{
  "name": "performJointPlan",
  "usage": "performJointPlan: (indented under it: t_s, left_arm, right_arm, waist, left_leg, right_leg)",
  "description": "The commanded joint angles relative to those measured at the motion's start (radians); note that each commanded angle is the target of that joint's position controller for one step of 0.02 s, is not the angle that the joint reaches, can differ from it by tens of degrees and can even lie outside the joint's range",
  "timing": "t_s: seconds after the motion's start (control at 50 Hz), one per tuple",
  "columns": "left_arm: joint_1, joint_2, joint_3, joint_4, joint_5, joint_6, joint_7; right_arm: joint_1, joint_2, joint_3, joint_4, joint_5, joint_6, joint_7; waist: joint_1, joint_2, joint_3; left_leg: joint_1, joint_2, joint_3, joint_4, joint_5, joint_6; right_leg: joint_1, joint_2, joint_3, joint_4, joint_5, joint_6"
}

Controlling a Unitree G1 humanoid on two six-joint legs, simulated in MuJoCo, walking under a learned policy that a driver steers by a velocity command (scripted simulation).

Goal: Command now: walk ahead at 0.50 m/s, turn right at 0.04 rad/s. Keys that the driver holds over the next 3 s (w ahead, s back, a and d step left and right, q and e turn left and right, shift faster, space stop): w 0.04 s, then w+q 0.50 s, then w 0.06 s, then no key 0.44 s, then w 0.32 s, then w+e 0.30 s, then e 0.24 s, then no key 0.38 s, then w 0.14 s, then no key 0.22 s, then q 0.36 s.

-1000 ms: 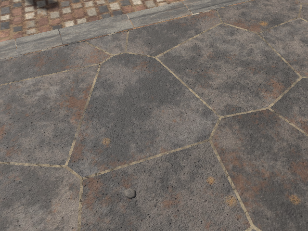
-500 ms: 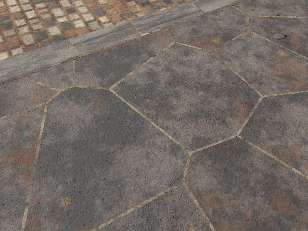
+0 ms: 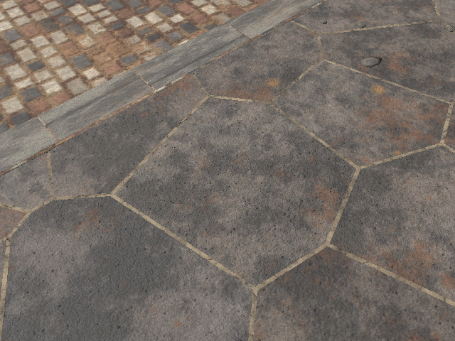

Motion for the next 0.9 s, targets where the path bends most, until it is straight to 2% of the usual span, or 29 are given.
performJointPlan:
  t_s: [0.02,0.04,0.08,0.16,0.22,0.28,0.34,0.38,0.4,0.42,0.44,0.46,0.48,0.5,0.52,0.54,0.56,0.58,0.6,0.62,0.66,0.7,0.76,0.82,0.86,0.9]
  left_arm:
    - [0.115,0.095,0.028,0.01,-0.013,-0.015,0.007]
    - [0.125,0.093,0.027,0.02,-0.012,-0.022,0.008]
    - [0.159,0.109,0.034,0.042,-0.016,-0.037,0.01]
    - [0.222,0.107,0.034,0.078,-0.011,-0.044,0.014]
    - [0.233,0.101,0.03,0.093,-0.013,-0.047,0.016]
    - [0.275,0.107,0.029,0.118,-0.011,-0.049,0.025]
    - [0.309,0.123,0.031,0.144,-0.007,-0.041,0.035]
    - [0.296,0.144,0.034,0.148,-0.004,-0.033,0.042]
    - [0.289,0.158,0.038,0.149,-0.002,-0.027,0.045]
    - [0.282,0.172,0.041,0.148,0.0,-0.017,0.046]
    - [0.274,0.179,0.043,0.141,-0.004,-0.009,0.047]
    - [0.265,0.155,0.035,0.104,-0.007,-0.012,0.043]
    - [0.281,0.076,0.025,0.039,-0.026,-0.023,0.021]
    - [0.173,0.151,0.036,0.02,-0.008,-0.034,0.018]
    - [0.119,0.127,0.029,-0.004,-0.019,-0.047,0.013]
    - [0.128,0.121,0.027,0.002,-0.02,-0.053,0.014]
    - [0.13,0.11,0.027,0.003,-0.006,-0.039,0.014]
    - [0.167,0.098,0.023,0.018,0.01,-0.017,0.013]
    - [0.182,0.091,0.022,0.022,0.018,0.002,0.009]
    - [0.183,0.086,0.022,0.022,0.019,0.016,0.006]
    - [0.158,0.077,0.022,0.014,0.013,0.027,0.005]
    - [0.107,0.071,0.019,-0.001,0.008,0.03,0.006]
    - [0.029,0.066,0.013,-0.021,-0.003,0.031,0.006]
    - [-0.015,0.069,0.009,-0.024,-0.01,0.027,0.014]
    - [-0.012,0.078,0.009,-0.016,-0.009,0.021,0.02]
    - [0.06,0.095,0.016,0.014,-0.005,0.011,0.03]
  right_arm:
    - [0.007,-0.086,-0.021,-0.06,-0.016,0.002,0.008]
    - [0.017,-0.073,-0.019,-0.051,-0.021,0.012,0.014]
    - [-0.004,-0.062,-0.02,-0.052,-0.018,0.025,0.023]
    - [-0.153,-0.058,-0.022,-0.093,-0.012,0.033,0.03]
    - [-0.24,-0.044,-0.014,-0.121,-0.013,0.03,0.035]
    - [-0.341,-0.031,-0.001,-0.16,-0.017,0.026,0.042]
    - [-0.391,-0.037,0.0,-0.192,-0.02,0.023,0.047]
    - [-0.359,-0.048,-0.006,-0.192,-0.021,0.024,0.044]
    - [-0.311,-0.06,-0.012,-0.182,-0.024,0.024,0.04]
    - [-0.221,-0.078,-0.024,-0.158,-0.026,0.021,0.035]
    - [-0.075,-0.107,-0.042,-0.114,-0.034,0.014,0.029]
    - [0.08,-0.195,-0.073,-0.083,-0.046,0.013,0.014]
    - [0.037,-0.286,-0.099,-0.105,-0.021,0.026,0.006]
    - [0.03,-0.27,-0.097,-0.104,0.006,0.037,0.006]
    - [-0.025,-0.229,-0.087,-0.102,0.008,0.037,-0.002]
    - [-0.06,-0.174,-0.073,-0.097,0.005,0.034,-0.004]
    - [-0.094,-0.142,-0.062,-0.096,0.007,0.027,-0.008]
    - [-0.121,-0.119,-0.053,-0.101,0.008,0.019,-0.01]
    - [-0.115,-0.114,-0.049,-0.098,0.011,0.007,-0.008]
    - [-0.104,-0.121,-0.049,-0.091,0.013,-0.004,-0.006]
    - [-0.076,-0.145,-0.051,-0.076,0.01,-0.014,-0.004]
    - [-0.053,-0.144,-0.046,-0.065,0.009,-0.011,-0.004]
    - [-0.027,-0.132,-0.036,-0.052,0.01,-0.002,-0.01]
    - [-0.001,-0.126,-0.029,-0.034,0.002,0.006,-0.021]
    - [-0.004,-0.124,-0.025,-0.023,-0.004,0.012,-0.029]
    - [-0.029,-0.128,-0.024,-0.018,-0.005,0.014,-0.038]
  waist:
    - [0.031,-0.11,-0.019]
    - [0.022,-0.108,-0.026]
    - [0.015,-0.087,-0.019]
    - [0.044,-0.073,0.042]
    - [0.055,-0.072,0.058]
    - [0.083,-0.072,0.078]
    - [0.092,-0.075,0.084]
    - [0.068,-0.095,0.049]
    - [0.045,-0.111,0.013]
    - [0.008,-0.115,-0.043]
    - [-0.057,-0.092,-0.124]
    - [-0.119,0.002,-0.232]
    - [-0.047,0.269,-0.316]
    - [-0.076,0.063,-0.282]
    - [-0.05,0.019,-0.158]
    - [-0.003,-0.052,-0.065]
    - [0.035,-0.06,-0.032]
    - [0.063,-0.044,-0.034]
    - [0.072,-0.028,-0.04]
    - [0.078,-0.022,-0.026]
    - [0.081,-0.013,-0.012]
    - [0.067,0.011,-0.014]
    - [0.03,0.052,-0.03]
    - [0.0,0.061,-0.039]
    - [0.001,0.065,-0.032]
    - [0.032,0.066,-0.034]
  left_leg:
    - [-0.271,0.084,-0.044,0.039,0.073,-0.001]
    - [-0.243,0.08,-0.035,0.031,0.089,-0.009]
    - [-0.27,0.076,-0.035,0.017,0.13,-0.018]
    - [-0.399,0.073,-0.07,-0.079,0.266,-0.03]
    - [-0.391,0.06,-0.039,-0.215,0.368,-0.03]
    - [-0.365,0.052,0.026,-0.341,0.412,-0.013]
    - [-0.351,0.031,0.074,-0.425,0.345,0.026]
    - [-0.274,-0.019,0.117,-0.453,0.255,0.065]
    - [-0.21,-0.055,0.139,-0.456,0.199,0.088]
    - [-0.11,-0.093,0.149,-0.477,0.159,0.114]
    - [0.091,-0.111,0.124,-0.549,0.188,0.148]
    - [0.348,0.066,-0.117,-0.583,0.105,0.213]
    - [0.618,0.337,-0.705,-0.714,0.142,0.381]
    - [0.594,0.322,-0.689,-0.757,0.212,0.37]
    - [0.475,0.302,-0.548,-0.766,0.28,0.34]
    - [0.327,0.259,-0.459,-0.792,0.391,0.293]
    - [0.238,0.21,-0.379,-0.807,0.454,0.258]
    - [0.176,0.175,-0.317,-0.826,0.492,0.238]
    - [0.149,0.159,-0.288,-0.838,0.528,0.233]
    - [0.128,0.149,-0.255,-0.842,0.65,0.231]
    - [0.11,0.13,-0.184,-0.829,0.882,0.211]
    - [0.124,0.099,-0.127,-0.804,1.015,0.165]
    - [0.179,0.077,-0.095,-0.778,1.051,0.104]
    - [0.254,0.094,-0.103,-0.747,1.05,0.088]
    - [0.29,0.115,-0.123,-0.706,1.061,0.092]
    - [0.306,0.133,-0.154,-0.628,1.099,0.091]
  right_leg:
    - [0.234,-0.257,0.32,-0.322,0.101,-0.114]
    - [0.216,-0.246,0.288,-0.335,0.154,-0.115]
    - [0.219,-0.247,0.23,-0.366,0.206,-0.121]
    - [0.249,-0.246,0.13,-0.415,0.201,-0.104]
    - [0.263,-0.23,0.045,-0.417,0.259,-0.084]
    - [0.308,-0.242,-0.016,-0.406,0.345,-0.072]
    - [0.413,-0.268,-0.056,-0.338,0.492,-0.059]
    - [0.463,-0.276,-0.091,-0.225,0.777,-0.045]
    - [0.479,-0.279,-0.108,-0.129,0.929,-0.039]
    - [0.476,-0.278,-0.123,0.021,1.002,-0.034]
    - [0.389,-0.262,-0.143,0.233,0.91,-0.016]
    - [0.167,-0.23,-0.15,0.541,0.569,0.012]
    - [-0.27,0.024,-0.089,0.927,-0.305,0.074]
    - [-0.388,-0.022,0.109,0.963,-0.268,0.059]
    - [-0.414,-0.076,0.121,0.907,-0.182,0.053]
    - [-0.36,-0.111,0.114,0.799,-0.138,0.056]
    - [-0.304,-0.136,0.119,0.725,-0.135,0.065]
    - [-0.235,-0.144,0.114,0.683,-0.129,0.076]
    - [-0.204,-0.143,0.104,0.651,-0.127,0.084]
    - [-0.197,-0.138,0.086,0.624,-0.118,0.095]
    - [-0.198,-0.13,0.063,0.548,-0.063,0.111]
    - [-0.203,-0.118,0.044,0.456,0.012,0.114]
    - [-0.191,-0.094,0.028,0.311,0.115,0.102]
    - [-0.169,-0.066,0.023,0.202,0.16,0.082]
    - [-0.138,-0.048,0.03,0.145,0.118,0.065]
    - [-0.055,-0.025,0.041,0.066,0.06,0.035]
Next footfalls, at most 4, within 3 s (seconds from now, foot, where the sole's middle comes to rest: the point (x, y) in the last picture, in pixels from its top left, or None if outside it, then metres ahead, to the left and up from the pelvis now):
0.44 left None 0.37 0.12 -0.77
0.94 right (223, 295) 0.62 0.05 -0.77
1.38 left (167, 336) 0.51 0.21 -0.77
1.82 right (207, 231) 0.85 0.09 -0.77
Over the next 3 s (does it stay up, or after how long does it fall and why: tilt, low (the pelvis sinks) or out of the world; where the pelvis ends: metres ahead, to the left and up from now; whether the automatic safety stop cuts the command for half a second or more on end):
stays up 0.87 0.14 0.00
